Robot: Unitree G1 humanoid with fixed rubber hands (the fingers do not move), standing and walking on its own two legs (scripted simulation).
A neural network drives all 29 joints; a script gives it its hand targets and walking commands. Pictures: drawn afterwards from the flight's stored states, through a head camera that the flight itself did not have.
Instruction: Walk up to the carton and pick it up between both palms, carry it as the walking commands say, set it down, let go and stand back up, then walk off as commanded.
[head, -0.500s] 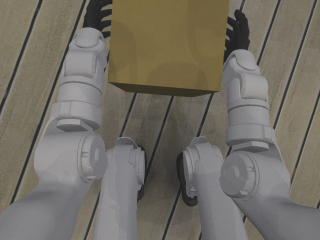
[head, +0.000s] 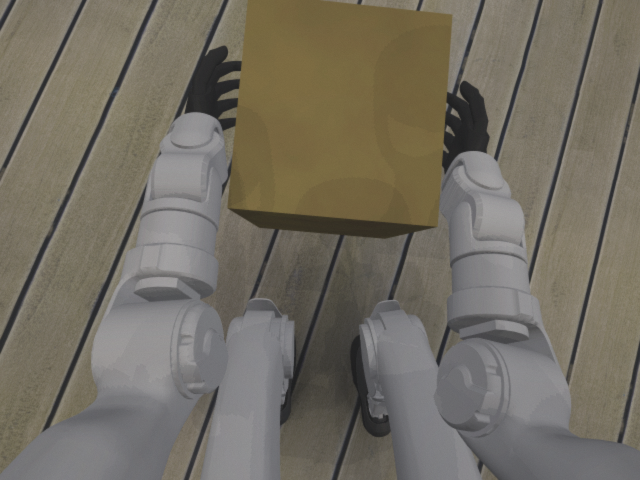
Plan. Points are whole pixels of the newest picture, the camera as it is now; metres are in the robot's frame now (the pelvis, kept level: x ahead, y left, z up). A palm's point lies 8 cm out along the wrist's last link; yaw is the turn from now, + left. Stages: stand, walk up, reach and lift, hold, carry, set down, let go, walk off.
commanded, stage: reach and lift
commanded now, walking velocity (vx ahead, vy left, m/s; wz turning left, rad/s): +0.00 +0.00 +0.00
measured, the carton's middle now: (333, 145) +0.51 +0.01 -0.14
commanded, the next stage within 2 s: none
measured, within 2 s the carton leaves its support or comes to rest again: neither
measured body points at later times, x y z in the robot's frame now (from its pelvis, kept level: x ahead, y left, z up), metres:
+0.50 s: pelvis +0.02 +0.00 +0.06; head +0.26 +0.04 +0.44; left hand +0.50 +0.15 -0.01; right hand +0.47 -0.14 -0.01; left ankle +0.11 +0.09 -0.47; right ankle +0.09 -0.12 -0.47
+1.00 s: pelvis +0.04 +0.00 +0.12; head +0.23 +0.03 +0.53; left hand +0.48 +0.15 +0.06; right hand +0.45 -0.14 +0.07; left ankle +0.11 +0.09 -0.47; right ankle +0.09 -0.12 -0.47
